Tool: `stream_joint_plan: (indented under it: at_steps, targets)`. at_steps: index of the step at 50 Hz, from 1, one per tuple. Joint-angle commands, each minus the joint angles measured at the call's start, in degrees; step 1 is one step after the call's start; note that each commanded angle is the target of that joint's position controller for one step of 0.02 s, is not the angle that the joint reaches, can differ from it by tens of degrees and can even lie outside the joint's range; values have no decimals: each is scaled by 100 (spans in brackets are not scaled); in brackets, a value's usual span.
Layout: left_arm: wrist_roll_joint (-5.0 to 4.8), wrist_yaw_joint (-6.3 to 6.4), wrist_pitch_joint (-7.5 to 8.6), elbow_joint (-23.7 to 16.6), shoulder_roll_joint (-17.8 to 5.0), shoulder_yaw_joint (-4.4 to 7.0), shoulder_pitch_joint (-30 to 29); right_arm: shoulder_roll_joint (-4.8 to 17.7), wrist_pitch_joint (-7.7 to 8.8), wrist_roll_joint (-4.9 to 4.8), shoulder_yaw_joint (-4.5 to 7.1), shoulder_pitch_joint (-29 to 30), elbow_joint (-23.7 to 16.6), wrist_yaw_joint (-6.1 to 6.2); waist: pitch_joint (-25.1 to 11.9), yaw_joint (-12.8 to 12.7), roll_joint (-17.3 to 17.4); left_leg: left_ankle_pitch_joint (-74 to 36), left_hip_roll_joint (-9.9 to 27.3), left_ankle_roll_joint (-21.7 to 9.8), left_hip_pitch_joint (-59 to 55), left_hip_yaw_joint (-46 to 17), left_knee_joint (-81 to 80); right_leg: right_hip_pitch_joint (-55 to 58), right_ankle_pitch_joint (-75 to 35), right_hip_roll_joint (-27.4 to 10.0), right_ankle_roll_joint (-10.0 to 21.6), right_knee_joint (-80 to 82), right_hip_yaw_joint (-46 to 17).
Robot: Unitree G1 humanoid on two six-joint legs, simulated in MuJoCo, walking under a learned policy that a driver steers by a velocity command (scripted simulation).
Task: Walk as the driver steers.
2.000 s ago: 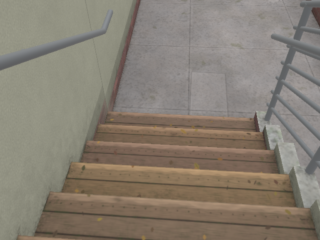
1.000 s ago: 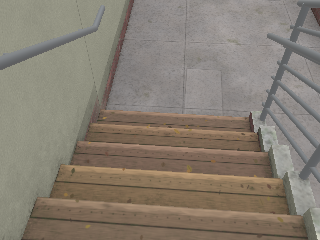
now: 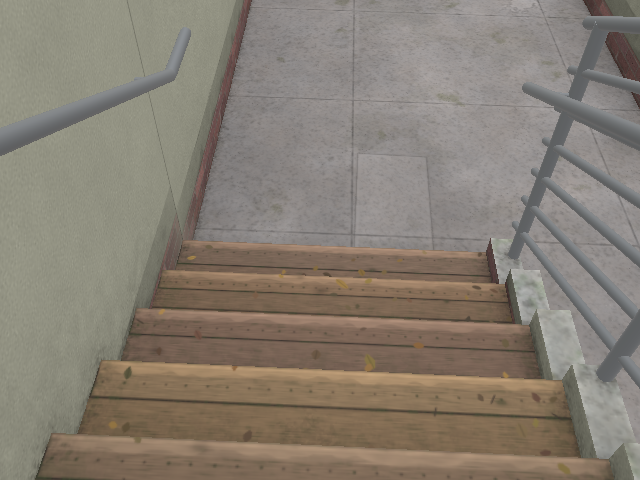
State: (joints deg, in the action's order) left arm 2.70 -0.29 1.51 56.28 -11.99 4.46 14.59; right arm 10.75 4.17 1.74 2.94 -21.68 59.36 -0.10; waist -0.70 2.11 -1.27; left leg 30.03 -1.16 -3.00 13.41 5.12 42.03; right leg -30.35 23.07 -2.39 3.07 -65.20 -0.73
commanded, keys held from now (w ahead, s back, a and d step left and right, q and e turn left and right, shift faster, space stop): w+shift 1.00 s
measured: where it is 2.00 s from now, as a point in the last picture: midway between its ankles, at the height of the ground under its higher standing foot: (306, 293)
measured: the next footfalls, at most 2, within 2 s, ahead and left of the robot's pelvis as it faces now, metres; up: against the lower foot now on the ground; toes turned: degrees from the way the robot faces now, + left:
right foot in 0.30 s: +0.28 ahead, -0.12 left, -0.16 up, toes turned -4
left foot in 0.72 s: +0.62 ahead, +0.05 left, -0.32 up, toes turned +4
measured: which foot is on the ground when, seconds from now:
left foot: down 0.00-0.28, up 0.30-0.70, down 0.72-1.00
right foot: up 0.00-0.28, down 0.30-0.72, up 0.74-1.00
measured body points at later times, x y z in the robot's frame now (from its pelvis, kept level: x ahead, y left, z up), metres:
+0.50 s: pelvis +0.31 -0.06 -0.18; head +0.32 -0.05 +0.27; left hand +0.22 +0.18 -0.33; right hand +0.40 -0.31 -0.32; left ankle +0.38 +0.11 -0.80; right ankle +0.24 -0.11 -0.87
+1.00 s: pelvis +0.71 -0.03 -0.37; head +0.71 -0.03 +0.08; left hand +0.86 +0.23 -0.49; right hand +0.58 -0.26 -0.51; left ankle +0.58 +0.04 -1.03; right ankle +0.89 -0.18 -1.04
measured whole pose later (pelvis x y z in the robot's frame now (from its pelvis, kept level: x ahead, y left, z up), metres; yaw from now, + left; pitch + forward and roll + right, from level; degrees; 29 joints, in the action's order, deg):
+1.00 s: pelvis +0.71 -0.03 -0.37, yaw +0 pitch -1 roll +1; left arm 2.2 -1.6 2.8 53.5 -14.1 3.4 6.0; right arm 10.7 5.9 0.0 1.8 -32.1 64.3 1.0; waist 0.5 3.0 -1.6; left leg 43.6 -4.2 -4.5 11.5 5.2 55.7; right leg -39.7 -21.1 -3.5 3.1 -46.9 -4.6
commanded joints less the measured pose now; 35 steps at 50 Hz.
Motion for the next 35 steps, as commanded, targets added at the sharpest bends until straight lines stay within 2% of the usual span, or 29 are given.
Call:
stream_joint_plan:
  at_steps: [1, 2, 3, 4, 6, 8, 10, 11, 12, 13, 14, 15, 16, 17, 18, 19, 20, 21, 22, 23, 24, 25, 26, 28, 29, 31, 33, 34, 35]
  targets:
    - [59, -90, 59, -513, -380, 82, -653, 815, 11, 93, 131, -870, 147, 71, 691, 159, 647, -1457, 1627, -982, -819, -2364, -1413, -2278, -1075, -332, -135, -37, -236]
    - [33, -108, -6, -556, -366, 80, -770, 739, 24, 46, 102, -843, 135, 76, 726, 124, 784, -1830, 1541, -960, -510, -2166, -1397, -2065, -1330, -231, -167, -9, -69]
    - [-67, -157, 72, -586, -377, 104, -1014, 315, 135, -20, -2, -754, 241, 114, 823, 37, 413, -682, 1133, -762, -119, -1747, -1062, -1765, -3102, -334, -106, 1203, -579]
    - [-118, -183, 86, -654, -311, 68, -1272, 351, 196, -44, -21, -537, 147, 157, 883, 49, 628, -634, 1017, -733, 210, -1585, -1095, -1438, -3908, -129, -80, 1656, -235]
    - [-94, -361, 85, -625, -178, -30, -1413, 661, 235, -216, 40, -9, -48, 161, 664, -73, 323, 134, 762, -627, 1716, -1009, -1311, 778, -5385, 51, -51, 2570, 314]
    - [-173, -417, -77, -727, -197, -86, -1683, 766, 206, -124, 83, -165, -17, 150, 920, 86, 551, 85, 844, -608, 2007, -895, -1193, 1424, -5019, 95, -86, 2637, 393]
    - [-292, -268, -158, -832, -391, -71, -1888, 732, 141, 12, 120, -448, 101, 187, 1309, 280, 686, -483, 907, -594, 1382, -807, -585, 1226, -4210, 75, -60, 3073, 612]
    - [-204, -179, -166, -826, -423, -59, -1701, 665, 101, 63, 95, -748, 203, 231, 1344, 327, 527, -819, 930, -634, 896, -790, -94, 1259, -3947, 20, -19, 3512, 653]
    - [-79, -94, -155, -377, -641, 90, -299, 806, 77, 178, 95, -427, 171, 214, 622, -339, 549, -2592, 1126, -650, 867, -646, 1272, 2544, -4195, 200, 168, 2412, 932]
    - [-103, 5, -149, -130, -812, 148, 442, 958, 2, 206, 119, -698, 215, 249, 383, -610, 332, -3929, 885, -726, -86, -623, 2527, 2310, -2251, 202, 309, 3960, 600]
    - [-26, 23, -80, 163, -906, 249, 1483, 1099, -77, 143, 204, -616, 372, 351, 135, -1260, 71, -4593, 749, -750, 145, -541, 4824, 3338, -2667, 78, 456, 4658, 563]
    - [-1, -55, 58, 434, -1138, 302, 1999, 735, -94, 112, 224, -85, 256, 361, 285, -1580, -1198, 413, -228, -652, 1824, -508, 7819, 4209, -3438, -553, 776, 4739, -211]
    - [-3, -141, 176, 329, -1073, 38, 1830, 26, 37, -94, 44, -114, -187, 357, 135, -863, -1430, 1547, -467, -790, 3794, -1542, 8545, 4799, -7029, -945, 199, 1871, -520]
    - [-129, -133, 162, 360, -1184, 75, 1908, 477, 149, -345, 110, -815, -295, 367, -1048, -593, -989, 601, -273, -738, 4479, -1492, 7613, 5842, -6440, -1785, 601, 2231, -1402]
    - [-184, -80, 152, 384, -1382, 205, 1634, 612, 138, -183, 118, -529, -289, 361, -1042, -607, -1143, 97, 77, -589, 4965, -1242, 7012, 5194, -2554, -2292, 1425, 3370, -2549]
    - [-177, -69, 179, 201, -571, -3, 1031, 878, 13, 66, 210, 97, -206, 263, -54, -430, 54, -163, 476, -477, 4742, -1275, 6071, 3765, -448, -1612, 1197, 3802, -2305]
    - [-92, -17, 281, 217, -503, -76, 812, 571, -50, 133, 186, 375, -279, 243, 276, -366, -474, -688, 451, -350, 4781, -1621, 5852, 2934, -859, -1803, 1265, 3323, -2679]
    - [17, -46, 378, 289, -212, -222, 1005, 587, -143, 119, 167, 522, -275, 194, 664, -214, 134, -1372, 612, -213, 4615, -1751, 4883, 2005, -1531, -1625, 996, 3122, -2435]
    - [-65, 15, 462, 299, -81, -317, 884, 373, -273, 122, 126, 921, -505, 108, 1021, 61, 249, -2084, 674, 95, 3724, -1503, 3381, 451, -1024, -1288, 898, 3506, -1821]
    - [-82, 62, 506, 226, -557, -216, 758, 281, -361, 223, 98, 1037, -578, 20, 1003, 108, -126, -2410, 636, 169, 2996, -1129, 2612, -202, -420, -999, 947, 3824, -1745]
    - [-101, 122, 504, 214, -990, -117, 813, 307, -405, 334, 46, 1053, -607, 6, 883, 135, -476, -2455, 600, 235, 2683, -776, 2471, -285, -1174, -974, 1136, 3806, -1758]
    - [-5, 103, 521, 204, -1222, -15, 1019, 492, -394, 300, 87, 709, -399, -42, 488, 97, -391, -3056, 445, 151, 2522, -627, 2899, 59, -1452, -1020, 1086, 3416, -1739]
    - [-131, 117, 618, 380, -566, -138, 1182, 584, -271, 110, 119, 1176, -528, -89, 727, 25, 7, -4602, 715, 55, 3160, -1158, 1727, 462, -675, -693, 940, 2991, -1637]
    - [-331, 169, 651, 229, -363, -233, 891, 419, -67, 77, 0, 1845, -729, -179, 689, -24, 419, -6521, 603, -39, 1719, -570, 68, -318, 356, -333, 831, 2870, -962]
    - [-373, 169, 627, 139, -543, -217, 791, 327, -56, 13, -34, 1978, -741, -242, 555, -154, 169, -6509, 406, -49, 1013, -323, -114, -394, 209, -327, 787, 2925, -825]
    - [-253, 140, 501, 278, -585, -193, 1217, 388, -137, -50, -76, 2371, -938, -238, 880, -559, -220, -5472, 318, -74, 1006, -129, -408, 160, -551, -453, 824, 2617, -784]
    - [-6, 209, 323, 547, -383, -248, 1795, 449, -184, -169, -52, 2488, -1110, -128, 1305, -861, -223, -4450, 325, -145, 1092, 98, -1048, 1001, -1295, -462, 815, 1996, -686]
    - [126, 279, 257, 564, -540, -226, 1558, 604, -192, -107, 46, 1304, -793, -86, 965, -200, -358, -4709, 461, -352, 265, -86, -927, 1259, -2579, -662, 849, 864, -564]
    - [116, 251, 242, 503, -782, -175, 1036, 985, -232, -48, 224, -797, -167, -3, -24, 792, -454, -4440, 181, -528, -1504, 252, -336, 979, -4386, -712, 833, -964, -282]
Keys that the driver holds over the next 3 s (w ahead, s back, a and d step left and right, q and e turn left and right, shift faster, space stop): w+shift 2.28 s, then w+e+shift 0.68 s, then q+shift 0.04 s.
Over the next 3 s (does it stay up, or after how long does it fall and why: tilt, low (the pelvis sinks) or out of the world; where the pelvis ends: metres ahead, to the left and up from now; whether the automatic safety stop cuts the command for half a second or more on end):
stays up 2.55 -0.06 -1.12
